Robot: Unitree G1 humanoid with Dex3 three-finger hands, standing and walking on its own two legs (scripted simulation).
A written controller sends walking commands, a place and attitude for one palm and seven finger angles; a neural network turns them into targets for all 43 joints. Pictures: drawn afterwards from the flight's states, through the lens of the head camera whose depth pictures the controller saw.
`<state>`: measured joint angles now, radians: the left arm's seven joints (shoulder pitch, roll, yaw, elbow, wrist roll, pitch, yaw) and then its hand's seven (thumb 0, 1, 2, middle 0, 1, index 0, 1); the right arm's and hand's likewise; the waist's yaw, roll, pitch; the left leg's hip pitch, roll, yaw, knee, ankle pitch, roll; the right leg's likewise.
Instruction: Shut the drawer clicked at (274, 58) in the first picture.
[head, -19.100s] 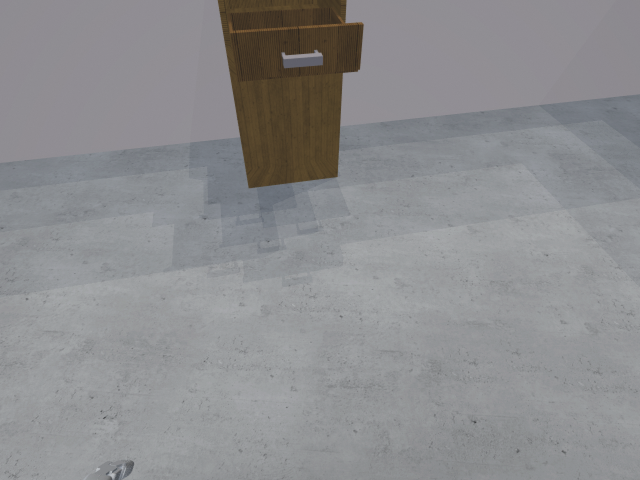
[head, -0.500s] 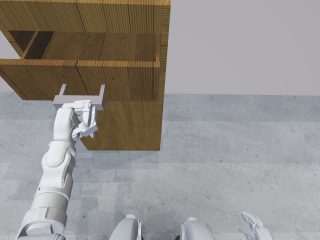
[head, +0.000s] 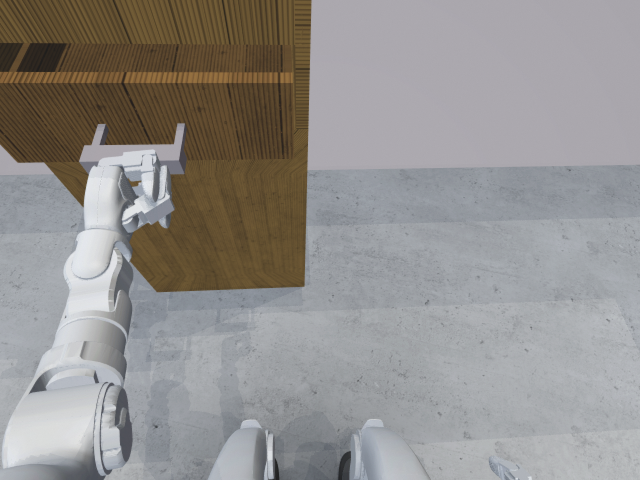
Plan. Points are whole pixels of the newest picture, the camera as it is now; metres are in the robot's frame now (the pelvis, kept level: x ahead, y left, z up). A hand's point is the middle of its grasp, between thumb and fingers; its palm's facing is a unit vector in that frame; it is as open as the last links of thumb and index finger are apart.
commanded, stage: push the drawer shut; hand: left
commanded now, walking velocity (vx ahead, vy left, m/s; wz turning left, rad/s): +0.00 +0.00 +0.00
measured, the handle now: (138, 145) +0.52 +0.23 +0.06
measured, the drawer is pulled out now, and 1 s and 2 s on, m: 0.07 0.00 0.00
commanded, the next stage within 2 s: pull the fist back off the drawer in 0.80 s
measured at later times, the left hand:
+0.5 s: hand (168, 154) +0.51 +0.19 +0.06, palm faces +0.02 -1.00 -0.03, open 3.1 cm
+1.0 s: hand (163, 150) +0.52 +0.20 +0.06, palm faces +0.04 -1.00 -0.05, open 3.1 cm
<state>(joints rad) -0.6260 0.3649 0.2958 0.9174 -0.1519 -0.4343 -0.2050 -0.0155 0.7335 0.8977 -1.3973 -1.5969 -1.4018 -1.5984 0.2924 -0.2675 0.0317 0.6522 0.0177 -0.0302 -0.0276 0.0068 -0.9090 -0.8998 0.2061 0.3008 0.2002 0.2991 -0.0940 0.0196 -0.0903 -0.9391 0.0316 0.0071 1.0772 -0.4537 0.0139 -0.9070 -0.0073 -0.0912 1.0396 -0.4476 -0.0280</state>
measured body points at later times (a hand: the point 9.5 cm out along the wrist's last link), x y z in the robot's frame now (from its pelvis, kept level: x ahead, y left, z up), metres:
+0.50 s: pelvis +0.00 +0.01 -0.01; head +0.14 +0.03 +0.42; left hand +0.51 +0.25 +0.06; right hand +0.01 -0.26 -0.12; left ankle +0.03 +0.11 -0.66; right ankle +0.03 -0.11 -0.66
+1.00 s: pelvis -0.02 +0.02 -0.02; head +0.14 +0.05 +0.40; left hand +0.51 +0.26 +0.06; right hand -0.01 -0.25 -0.12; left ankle +0.03 +0.11 -0.66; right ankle +0.03 -0.11 -0.66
